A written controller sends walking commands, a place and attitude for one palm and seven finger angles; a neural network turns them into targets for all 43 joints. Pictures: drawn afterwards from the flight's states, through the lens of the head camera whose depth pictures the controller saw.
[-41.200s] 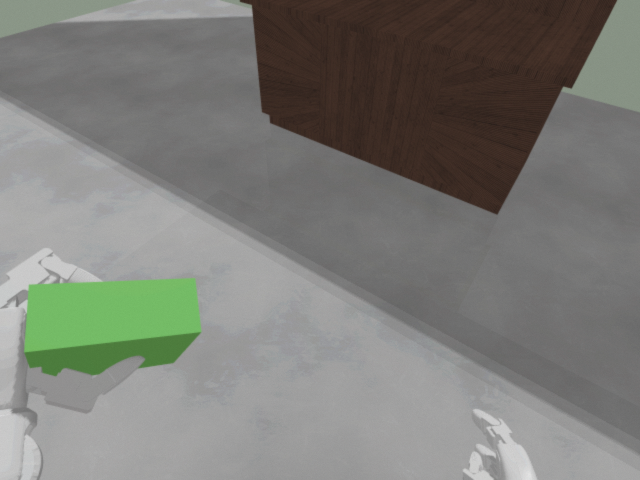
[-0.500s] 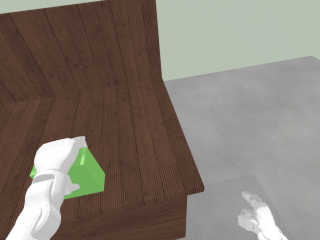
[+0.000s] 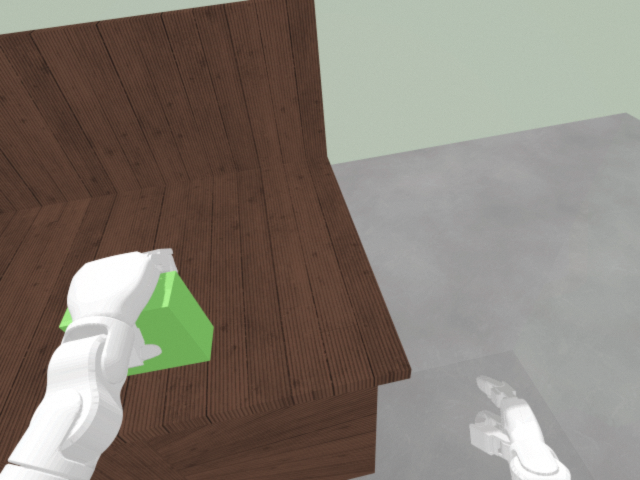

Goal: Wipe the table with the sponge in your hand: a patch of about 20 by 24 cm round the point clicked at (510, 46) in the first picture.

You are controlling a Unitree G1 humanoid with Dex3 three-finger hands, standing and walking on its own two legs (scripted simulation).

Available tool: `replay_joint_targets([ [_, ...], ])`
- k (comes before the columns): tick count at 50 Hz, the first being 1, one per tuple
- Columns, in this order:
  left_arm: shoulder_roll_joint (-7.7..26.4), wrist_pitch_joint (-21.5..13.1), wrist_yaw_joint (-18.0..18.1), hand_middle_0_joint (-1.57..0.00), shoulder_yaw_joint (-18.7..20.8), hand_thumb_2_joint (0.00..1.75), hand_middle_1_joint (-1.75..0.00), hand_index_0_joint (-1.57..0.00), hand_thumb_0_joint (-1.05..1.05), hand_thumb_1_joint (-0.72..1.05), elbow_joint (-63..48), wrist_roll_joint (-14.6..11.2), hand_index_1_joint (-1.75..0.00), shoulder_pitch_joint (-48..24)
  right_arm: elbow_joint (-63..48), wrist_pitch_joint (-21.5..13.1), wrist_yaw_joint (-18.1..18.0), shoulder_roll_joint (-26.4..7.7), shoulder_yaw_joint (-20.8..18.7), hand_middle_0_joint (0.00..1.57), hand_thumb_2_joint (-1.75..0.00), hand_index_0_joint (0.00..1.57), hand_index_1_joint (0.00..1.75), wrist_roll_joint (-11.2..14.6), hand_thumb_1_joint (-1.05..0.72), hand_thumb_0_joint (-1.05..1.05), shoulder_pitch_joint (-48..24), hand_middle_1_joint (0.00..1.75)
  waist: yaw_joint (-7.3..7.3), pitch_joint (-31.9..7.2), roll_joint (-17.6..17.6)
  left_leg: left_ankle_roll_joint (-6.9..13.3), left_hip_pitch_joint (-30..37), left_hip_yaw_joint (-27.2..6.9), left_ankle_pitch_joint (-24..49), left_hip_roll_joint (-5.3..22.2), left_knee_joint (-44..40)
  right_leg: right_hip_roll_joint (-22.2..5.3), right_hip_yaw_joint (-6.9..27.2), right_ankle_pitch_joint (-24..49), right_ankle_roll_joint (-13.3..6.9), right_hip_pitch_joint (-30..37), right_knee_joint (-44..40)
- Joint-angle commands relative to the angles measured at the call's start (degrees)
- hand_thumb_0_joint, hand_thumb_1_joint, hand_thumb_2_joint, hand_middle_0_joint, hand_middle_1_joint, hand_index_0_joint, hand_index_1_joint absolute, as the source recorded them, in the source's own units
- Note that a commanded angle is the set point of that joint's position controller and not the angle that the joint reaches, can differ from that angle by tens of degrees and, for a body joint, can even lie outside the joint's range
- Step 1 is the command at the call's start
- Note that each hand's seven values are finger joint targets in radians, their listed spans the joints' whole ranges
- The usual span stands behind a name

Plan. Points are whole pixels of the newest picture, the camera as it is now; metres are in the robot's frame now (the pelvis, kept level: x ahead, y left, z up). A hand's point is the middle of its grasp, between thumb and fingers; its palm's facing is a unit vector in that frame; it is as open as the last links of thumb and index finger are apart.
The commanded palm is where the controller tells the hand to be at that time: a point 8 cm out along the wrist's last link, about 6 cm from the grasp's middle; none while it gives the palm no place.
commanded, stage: lift the sponge slowly off the table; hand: left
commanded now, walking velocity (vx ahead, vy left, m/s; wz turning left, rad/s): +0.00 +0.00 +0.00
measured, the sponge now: (153, 335) +0.25 +0.27 +0.07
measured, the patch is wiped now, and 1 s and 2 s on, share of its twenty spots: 1.00 1.00 1.00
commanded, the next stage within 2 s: bring the sponge back beside the body in 0.14 s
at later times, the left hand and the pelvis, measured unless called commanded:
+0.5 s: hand (126, 318) +0.24 +0.28 +0.12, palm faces +0.05 -0.09 -0.99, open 9.6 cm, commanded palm +0.21 +0.28 +0.19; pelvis +0.00 +0.00 +0.00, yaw +0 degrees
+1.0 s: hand (112, 341) +0.21 +0.28 +0.11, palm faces +0.05 -0.10 -0.99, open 9.6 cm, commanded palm +0.18 +0.28 +0.18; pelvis +0.00 +0.00 +0.00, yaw +0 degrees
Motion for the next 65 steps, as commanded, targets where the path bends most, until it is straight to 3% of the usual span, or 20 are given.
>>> replay_joint_targets([
  [1, 13.92, 1.10, 2.76, -1.20, 9.93, 1.30, -1.60, -1.20, 0.00, 0.10, -10.50, 1.59, -1.60, -18.29, -10.25, -3.28, -0.23, -5.37, -1.54, 0.20, -0.90, 0.20, 0.30, 0.22, -0.90, 0.00, -13.88, 0.30, 0.40, -10.13, -3.17, 3.74, 5.27, -0.06, 8.06, -2.82, -2.34, 2.33, 1.77, 9.45, -3.36, -1.66, -3.59],
  [8, 12.49, 1.52, 0.64, -1.20, 7.68, 1.30, -1.60, -1.20, 0.00, 0.10, -8.41, 0.79, -1.60, -18.35, -10.38, -3.23, -0.45, -5.72, -1.35, 0.20, -0.90, 0.20, 0.30, 0.46, -0.90, 0.00, -13.81, 0.30, -0.40, -9.27, -4.38, 3.86, 4.55, 0.00, 5.94, -2.88, -2.28, 2.01, 1.51, 7.70, -2.85, -3.04, -3.99],
  [15, 17.30, -1.28, 1.35, -1.20, 13.35, 1.30, -1.60, -1.20, 0.00, 0.10, -11.76, 0.93, -1.60, -15.29, -10.85, -3.90, -0.63, -5.80, -1.67, 0.20, -0.90, 0.20, 0.30, -0.09, -0.90, 0.00, -13.30, 0.30, 0.78, -10.97, -2.51, 3.87, 5.42, -0.65, 7.26, -3.11, -1.84, 2.42, 3.12, 9.10, -3.50, -1.49, -3.63],
  [16, 15.47, -1.42, 1.55, -1.20, 11.83, 1.30, -1.60, -1.20, 0.00, 0.10, -11.03, 0.84, -1.60, -14.85, -10.84, -3.92, -0.62, -5.35, -1.68, 0.20, -0.90, 0.20, 0.30, 0.00, -0.90, 0.00, -12.59, 0.30, 0.45, -10.58, -2.79, 3.85, 4.87, -0.02, 7.12, -2.99, -1.52, 2.14, 1.78, 8.94, -3.12, -1.55, -3.25],
  [20, 17.08, -1.29, 2.40, -1.20, 14.19, 1.30, -1.60, -1.20, 0.00, 0.10, -12.52, 0.29, -1.60, -13.46, -10.91, -3.82, -0.45, -5.71, -1.84, 0.20, -0.90, 0.20, 0.30, -0.01, -0.90, 0.00, -13.31, 0.30, 0.83, -9.72, -1.48, 3.57, 4.99, -0.62, 7.31, -3.09, -1.76, 2.43, 3.41, 8.83, -3.55, -1.93, -3.67],
  [21, 14.44, -1.20, 2.31, -1.20, 11.60, 1.30, -1.60, -1.20, 0.00, 0.10, -11.95, 0.08, -1.60, -13.03, -11.05, -3.99, -0.58, -5.35, -1.81, 0.20, -0.90, 0.20, 0.30, 0.00, -0.90, 0.00, -12.68, 0.30, 0.43, -10.02, -2.31, 3.76, 4.97, 0.12, 7.14, -2.94, -1.50, 2.09, 1.81, 8.79, -3.06, -1.86, -3.35],
  [25, 16.72, -1.07, 2.28, -1.20, 13.86, 1.30, -1.60, -1.20, 0.00, 0.10, -13.37, 0.00, -1.60, -11.54, -10.94, -4.10, -0.60, -5.92, -1.94, 0.20, -0.90, 0.20, 0.30, 0.07, -0.90, 0.00, -13.43, 0.30, 0.54, -9.83, -2.55, 3.66, 5.29, -0.64, 7.61, -3.05, -1.50, 2.44, 3.44, 9.30, -3.41, -2.11, -3.52],
  [26, 13.81, -1.26, 2.08, -1.20, 11.12, 1.30, -1.60, -1.20, 0.00, 0.10, -14.02, -0.36, -1.60, -10.54, -11.47, -4.27, -0.56, -5.39, -1.89, 0.20, -0.90, 0.20, 0.30, 0.02, -0.90, 0.00, -12.63, 0.30, 0.27, -9.92, -2.03, 3.88, 5.15, -0.05, 7.51, -2.88, -1.29, 2.03, 1.73, 9.37, -3.02, -1.89, -3.14],
  [30, 15.18, -1.64, 2.01, -1.20, 12.79, 1.30, -1.60, -1.20, 0.00, 0.10, -16.66, -0.27, -1.60, -9.28, -11.43, -4.38, -0.54, -5.55, -1.89, 0.20, -0.90, 0.20, 0.30, -0.03, -0.90, 0.00, -13.40, 0.30, 0.45, -10.07, -1.80, 3.78, 5.93, -0.87, 8.54, -2.85, -1.48, 2.53, 2.91, 10.27, -3.39, -1.90, -3.26],
  [32, 13.36, -1.82, 2.16, -1.20, 10.99, 1.30, -1.60, -1.20, 0.00, 0.10, -16.54, -0.04, -1.60, -8.73, -11.37, -4.56, -0.48, -5.20, -1.91, 0.20, -0.90, 0.20, 0.30, -0.07, -0.90, 0.00, -12.32, 0.30, 0.25, -9.30, -2.42, 3.81, 5.68, -0.55, 8.40, -2.67, -1.48, 2.20, 1.43, 9.69, -3.00, -2.42, -3.28],
  [35, 16.13, -1.49, 2.69, -1.20, 14.09, 1.30, -1.60, -1.20, 0.00, 0.10, -17.30, 0.39, -1.60, -7.34, -11.24, -4.30, -0.47, -5.56, -1.96, 0.20, -0.90, 0.20, 0.30, -0.31, -0.90, 0.00, -13.57, 0.30, 0.98, -8.92, -2.34, 3.65, 5.52, -1.01, 8.29, -2.68, -1.82, 2.69, 3.03, 9.46, -3.52, -2.03, -3.40],
  [36, 14.04, -1.47, 2.76, -1.20, 12.02, 1.30, -1.60, -1.20, 0.00, 0.10, -17.35, 0.35, -1.60, -6.99, -11.57, -4.34, -0.39, -5.12, -1.83, 0.20, -0.90, 0.20, 0.30, -0.29, -0.90, 0.00, -12.43, 0.30, 0.73, -9.42, -2.26, 3.72, 5.14, -0.44, 8.13, -2.48, -1.69, 2.32, 1.21, 9.00, -3.17, -1.72, -2.94],
  [42, 13.90, -0.91, 3.00, -1.20, 11.89, 1.30, -1.60, -1.20, 0.00, 0.10, -18.58, 0.38, -1.60, -6.64, -11.39, -4.41, -0.39, -5.05, -1.70, 0.20, -0.90, 0.20, 0.30, -0.25, -0.90, 0.00, -13.21, 0.30, 1.02, -10.38, -1.17, 3.64, 5.90, -0.77, 8.14, -2.47, -1.96, 2.35, 1.78, 8.63, -3.27, -1.57, -3.22],
  [45, 15.20, -0.11, 2.72, -1.20, 14.12, 1.30, -1.60, -1.20, 0.00, 0.10, -18.03, -0.12, -1.60, -1.89, -11.42, -4.04, -0.17, -5.38, -1.71, 0.20, -0.90, 0.20, 0.30, -0.37, -0.90, 0.00, -14.21, 0.30, 1.40, -8.84, -2.43, 3.61, 5.17, -1.08, 8.37, -2.63, -1.65, 2.75, 3.57, 9.81, -3.59, -1.72, -3.16],
  [46, 13.18, 0.01, 2.39, -1.20, 11.99, 1.30, -1.60, -1.20, 0.00, 0.10, -17.80, -0.22, -1.60, -1.67, -11.61, -3.85, -0.11, -5.10, -1.50, 0.20, -0.90, 0.20, 0.30, -0.40, -0.90, 0.00, -13.01, 0.30, 0.91, -8.38, -3.60, 3.65, 4.51, -0.43, 7.95, -2.38, -1.38, 2.31, 1.78, 9.32, -3.09, -2.05, -2.88],
  [55, 15.90, -1.96, 2.75, -1.20, 14.78, 1.30, -1.60, -1.20, 0.00, 0.10, -22.69, -0.12, -1.60, -0.40, -11.99, -4.48, -0.55, -5.18, -1.65, 0.20, -0.90, 0.20, 0.30, -0.56, -0.90, 0.00, -13.72, 0.30, 1.25, -8.09, -0.40, 3.71, 5.46, -1.51, 6.75, -2.45, -1.42, 2.88, 3.65, 7.40, -3.59, -2.64, -3.43],
  [56, 13.99, -2.42, 2.87, -1.20, 13.05, 1.30, -1.60, -1.20, 0.00, 0.10, -23.22, -0.27, -1.60, 0.55, -12.15, -4.70, -0.53, -4.74, -1.72, 0.20, -0.90, 0.20, 0.30, -0.61, -0.90, 0.00, -12.37, 0.30, 1.07, -9.05, -0.62, 3.85, 5.45, -0.79, 6.89, -2.44, -0.90, 2.39, 2.03, 7.43, -3.19, -2.32, -3.06],
  [60, 16.05, -2.28, 3.57, -1.20, 16.30, 1.30, -1.60, -1.20, 0.00, 0.10, -23.24, -0.51, -1.60, 3.68, -11.83, -4.49, -0.25, -5.27, -2.06, 0.20, -0.90, 0.20, 0.30, -0.59, -0.90, 0.00, -13.30, 0.30, 1.54, -7.66, -1.64, 3.52, 5.01, -1.56, 7.31, -2.44, -1.06, 2.86, 4.24, 8.27, -3.63, -2.48, -3.27],
  [61, 13.99, -2.10, 3.52, -1.20, 14.10, 1.30, -1.60, -1.20, 0.00, 0.10, -22.45, -0.79, -1.60, 4.52, -12.20, -4.45, -0.30, -4.84, -1.93, 0.20, -0.90, 0.20, 0.30, -0.61, -0.90, 0.00, -12.05, 0.30, 1.25, -6.86, -2.21, 3.66, 4.27, -0.85, 6.37, -2.33, -0.97, 2.34, 2.21, 6.88, -3.12, -2.91, -3.16],
  [65, 15.56, -1.83, 3.49, -1.20, 15.67, 1.30, -1.60, -1.20, 0.00, 0.10, -22.74, -1.18, -1.60, 4.53, -12.04, -4.49, -0.49, -5.31, -1.90, 0.20, -0.90, 0.20, 0.30, -0.40, -0.90, 0.00, -13.69, 0.30, 1.14, -5.11, -2.49, 3.52, 4.17, -1.48, 4.42, -2.42, -1.28, 2.71, 4.41, 4.56, -3.30, -4.37, -4.13],
])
